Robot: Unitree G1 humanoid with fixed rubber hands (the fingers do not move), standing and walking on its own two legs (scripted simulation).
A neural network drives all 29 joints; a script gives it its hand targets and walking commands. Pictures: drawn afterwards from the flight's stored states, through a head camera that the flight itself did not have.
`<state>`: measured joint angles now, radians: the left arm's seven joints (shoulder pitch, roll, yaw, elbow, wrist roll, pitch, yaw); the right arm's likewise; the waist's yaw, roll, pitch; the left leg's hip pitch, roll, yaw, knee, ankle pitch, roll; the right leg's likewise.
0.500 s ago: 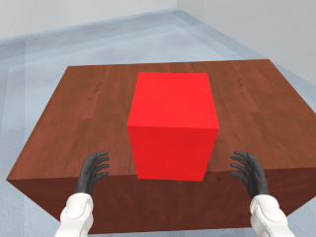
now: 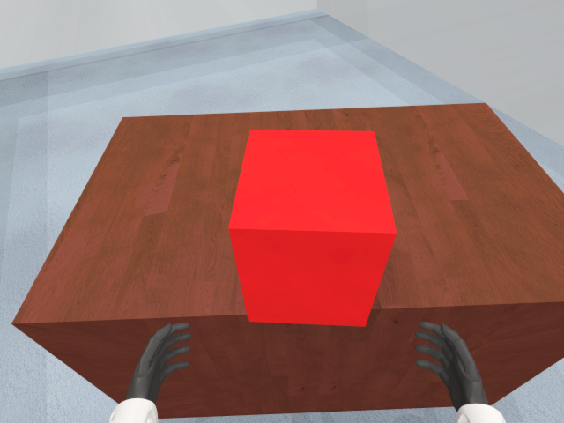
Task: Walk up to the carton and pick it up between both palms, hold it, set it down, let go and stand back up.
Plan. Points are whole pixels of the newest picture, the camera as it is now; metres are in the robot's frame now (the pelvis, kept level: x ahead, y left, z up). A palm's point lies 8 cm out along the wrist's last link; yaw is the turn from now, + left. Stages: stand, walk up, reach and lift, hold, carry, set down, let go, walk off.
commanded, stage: set down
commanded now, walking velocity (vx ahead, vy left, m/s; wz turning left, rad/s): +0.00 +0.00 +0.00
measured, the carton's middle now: (308, 230) +0.41 +0.00 +0.03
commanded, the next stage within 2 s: let go in 0.62 s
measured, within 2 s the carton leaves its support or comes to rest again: neither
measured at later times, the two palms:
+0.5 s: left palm out of the picture +0.15 +0.23 -0.08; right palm out of the picture +0.15 -0.21 -0.07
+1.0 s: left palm out of the picture +0.15 +0.22 -0.08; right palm out of the picture +0.13 -0.23 -0.08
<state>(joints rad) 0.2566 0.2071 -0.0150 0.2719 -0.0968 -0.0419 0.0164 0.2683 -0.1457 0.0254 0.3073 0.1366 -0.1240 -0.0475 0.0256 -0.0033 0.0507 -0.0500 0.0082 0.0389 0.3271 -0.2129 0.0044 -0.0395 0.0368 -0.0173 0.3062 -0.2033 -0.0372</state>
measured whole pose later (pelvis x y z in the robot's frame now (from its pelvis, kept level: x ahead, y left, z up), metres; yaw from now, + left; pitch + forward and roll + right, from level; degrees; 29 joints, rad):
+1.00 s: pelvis -0.01 +0.00 +0.00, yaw -1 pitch -4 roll +0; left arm 0.17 0.21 0.00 0.54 -0.01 0.11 0.02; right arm 0.17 -0.18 -0.03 0.76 -0.01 -0.21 0.03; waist 0.00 -0.02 0.07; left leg -0.09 0.02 0.05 0.38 -0.23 0.00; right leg -0.09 0.04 -0.01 0.37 -0.22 -0.04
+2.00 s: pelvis -0.02 +0.00 -0.01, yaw +9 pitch +1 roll -1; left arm 0.35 0.18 0.06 0.93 0.03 0.01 0.03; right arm 0.35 -0.18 -0.02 0.87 -0.03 0.00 -0.02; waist 0.02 0.02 -0.02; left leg -0.31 -0.04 -0.11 0.55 -0.25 0.00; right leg -0.22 -0.01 -0.18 0.48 -0.28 -0.04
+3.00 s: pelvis -0.02 -0.03 -0.01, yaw +10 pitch -1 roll -1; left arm 0.32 0.13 0.03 1.11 0.02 0.01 0.05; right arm 0.32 -0.11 0.00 1.09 -0.02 0.01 -0.05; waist 0.01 0.01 0.02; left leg -0.24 -0.02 -0.14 0.50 -0.23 -0.03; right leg -0.16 0.01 -0.19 0.45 -0.28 -0.07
